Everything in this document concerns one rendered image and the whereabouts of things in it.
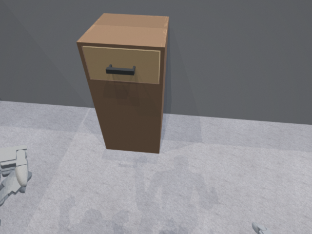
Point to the cabinet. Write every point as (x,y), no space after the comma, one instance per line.
(129,113)

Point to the robot right hand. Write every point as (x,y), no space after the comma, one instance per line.
(259,229)

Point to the robot left hand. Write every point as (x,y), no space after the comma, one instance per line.
(13,166)

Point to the drawer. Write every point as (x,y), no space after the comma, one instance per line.
(147,63)

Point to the handle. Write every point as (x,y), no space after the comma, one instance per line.
(120,71)

